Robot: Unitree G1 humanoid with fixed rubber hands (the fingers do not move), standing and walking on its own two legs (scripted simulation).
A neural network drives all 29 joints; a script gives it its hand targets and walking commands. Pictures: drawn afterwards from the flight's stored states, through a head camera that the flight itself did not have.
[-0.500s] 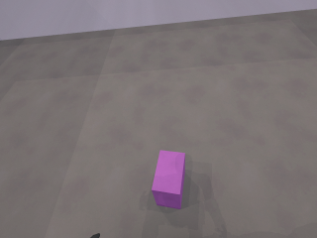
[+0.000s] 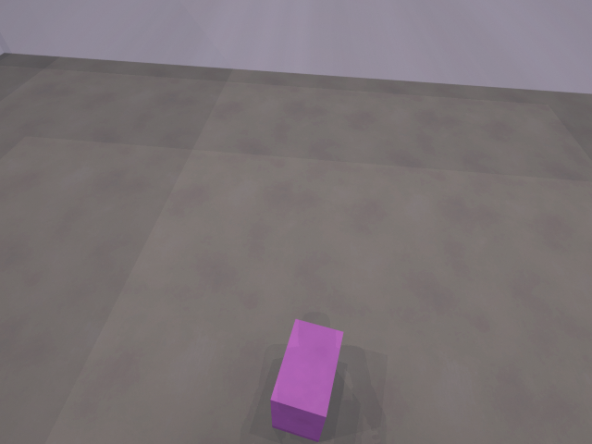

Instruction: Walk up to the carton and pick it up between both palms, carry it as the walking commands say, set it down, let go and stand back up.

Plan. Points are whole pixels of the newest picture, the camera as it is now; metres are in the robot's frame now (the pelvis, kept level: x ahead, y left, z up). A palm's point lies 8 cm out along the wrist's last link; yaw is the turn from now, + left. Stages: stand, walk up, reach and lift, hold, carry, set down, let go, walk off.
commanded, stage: walk up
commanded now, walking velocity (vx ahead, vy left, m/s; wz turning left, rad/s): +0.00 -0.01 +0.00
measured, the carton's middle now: (307, 380) +0.45 +0.00 -0.64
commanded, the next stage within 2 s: none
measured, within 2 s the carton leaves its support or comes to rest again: neither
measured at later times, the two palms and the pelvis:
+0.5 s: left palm out of the picture +0.02 +0.22 -0.14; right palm out of the picture +0.01 -0.19 -0.14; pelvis +0.03 +0.01 +0.01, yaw +0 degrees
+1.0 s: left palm out of the picture +0.08 +0.30 -0.15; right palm out of the picture +0.01 -0.18 -0.13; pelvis +0.03 +0.06 +0.00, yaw -8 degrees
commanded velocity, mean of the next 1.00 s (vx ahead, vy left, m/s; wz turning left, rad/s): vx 0.00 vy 0.01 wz -0.10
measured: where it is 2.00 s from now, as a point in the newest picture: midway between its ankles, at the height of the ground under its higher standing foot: outside the picture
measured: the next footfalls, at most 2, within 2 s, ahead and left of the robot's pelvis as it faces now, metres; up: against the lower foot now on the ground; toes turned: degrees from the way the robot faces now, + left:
right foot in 1.14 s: +0.07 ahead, -0.07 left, +0.00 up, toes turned -3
left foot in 1.42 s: +0.12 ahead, +0.20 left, +0.00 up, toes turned -16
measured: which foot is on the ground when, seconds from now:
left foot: down 0.00-1.00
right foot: down 0.00-0.80, up 0.82-1.00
